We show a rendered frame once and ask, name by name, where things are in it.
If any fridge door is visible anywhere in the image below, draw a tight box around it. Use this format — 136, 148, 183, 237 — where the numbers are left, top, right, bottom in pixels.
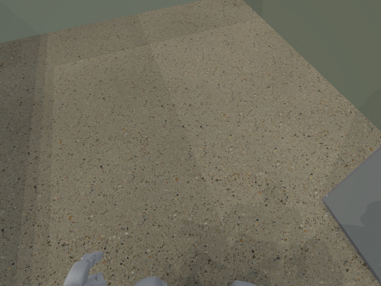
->
324, 150, 381, 280

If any robot left hand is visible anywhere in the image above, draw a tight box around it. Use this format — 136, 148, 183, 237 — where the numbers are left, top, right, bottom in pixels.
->
63, 251, 107, 286

